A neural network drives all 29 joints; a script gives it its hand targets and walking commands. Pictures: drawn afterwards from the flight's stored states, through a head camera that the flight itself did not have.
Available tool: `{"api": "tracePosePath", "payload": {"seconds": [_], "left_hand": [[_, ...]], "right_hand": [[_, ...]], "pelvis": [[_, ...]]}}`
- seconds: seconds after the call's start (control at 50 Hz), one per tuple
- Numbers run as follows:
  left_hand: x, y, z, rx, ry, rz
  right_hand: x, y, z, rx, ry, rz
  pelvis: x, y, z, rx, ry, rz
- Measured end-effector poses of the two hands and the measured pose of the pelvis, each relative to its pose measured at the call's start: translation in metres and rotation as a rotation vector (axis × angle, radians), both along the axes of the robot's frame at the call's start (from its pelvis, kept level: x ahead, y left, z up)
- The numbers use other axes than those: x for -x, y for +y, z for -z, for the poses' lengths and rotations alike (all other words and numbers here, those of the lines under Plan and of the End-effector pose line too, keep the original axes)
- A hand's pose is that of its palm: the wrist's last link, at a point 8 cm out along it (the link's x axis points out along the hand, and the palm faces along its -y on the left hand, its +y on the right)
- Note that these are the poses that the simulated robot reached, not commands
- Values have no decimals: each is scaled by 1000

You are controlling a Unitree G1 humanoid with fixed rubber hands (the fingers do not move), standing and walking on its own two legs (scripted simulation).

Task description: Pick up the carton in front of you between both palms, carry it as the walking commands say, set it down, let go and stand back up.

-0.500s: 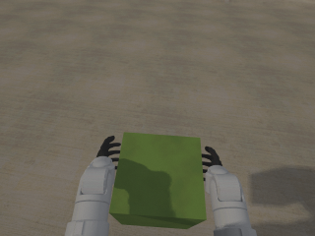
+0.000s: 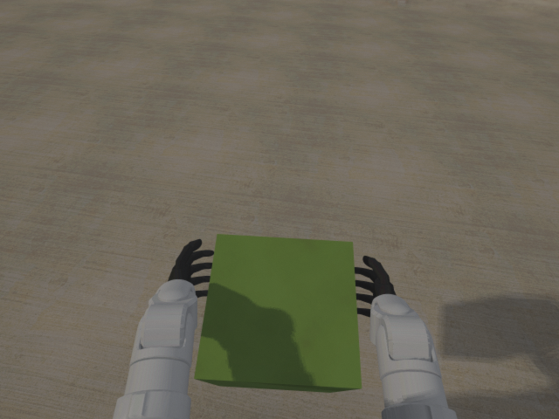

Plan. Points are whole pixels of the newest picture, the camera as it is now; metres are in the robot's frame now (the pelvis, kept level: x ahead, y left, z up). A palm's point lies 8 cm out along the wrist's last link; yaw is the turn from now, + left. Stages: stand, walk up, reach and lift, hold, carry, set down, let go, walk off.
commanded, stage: carry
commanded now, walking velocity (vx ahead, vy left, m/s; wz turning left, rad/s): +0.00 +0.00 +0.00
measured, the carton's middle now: (279, 321) +0.31 +0.00 -0.06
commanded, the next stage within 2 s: hold in 0.48 s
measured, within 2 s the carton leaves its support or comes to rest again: neither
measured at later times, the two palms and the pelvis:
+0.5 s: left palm (174, 297) +0.28 +0.16 +0.05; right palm (378, 311) +0.27 -0.14 +0.04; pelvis -0.01 +0.01 +0.00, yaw +0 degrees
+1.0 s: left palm (169, 310) +0.29 +0.18 +0.00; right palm (351, 301) +0.32 -0.11 -0.02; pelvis -0.03 -0.03 -0.01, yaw +10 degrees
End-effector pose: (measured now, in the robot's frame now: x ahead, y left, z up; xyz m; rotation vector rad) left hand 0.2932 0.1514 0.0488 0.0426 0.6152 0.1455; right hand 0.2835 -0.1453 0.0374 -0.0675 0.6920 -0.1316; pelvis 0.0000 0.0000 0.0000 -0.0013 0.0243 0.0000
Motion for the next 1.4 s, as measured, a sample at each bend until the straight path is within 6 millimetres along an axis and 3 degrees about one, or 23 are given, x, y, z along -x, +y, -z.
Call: {"api": "tracePosePath", "payload": {"seconds": [0.48,0.62,0.72,0.86,1.0,1.12,1.24,1.4], "left_hand": [[11,8,3,-2,13,-3],[24,17,2,-8,24,-27],[31,23,0,6,29,-76],[21,21,9,23,42,-146],[8,25,49,-5,64,-191],[1,18,117,-10,68,-193],[-10,8,184,7,28,-219],[-31,3,223,36,-37,-262]], "right_hand": [[9,8,2,3,5,-1],[16,15,-1,-8,11,-47],[7,22,-1,-6,15,-89],[-18,25,13,-23,36,-84],[-39,31,56,-2,58,-141],[-47,25,125,11,61,-150],[-55,17,193,-8,29,-111],[-77,14,237,-46,-21,-77]], "pelvis": [[9,8,1,1,3,-1],[12,6,-8,2,-109,-53],[17,-1,-8,-4,-146,-105],[25,-13,0,-13,-141,-159],[34,-27,14,-7,-6,-176],[46,-36,34,10,185,-183],[54,-41,70,25,395,-179],[57,-41,122,35,577,-176]]}}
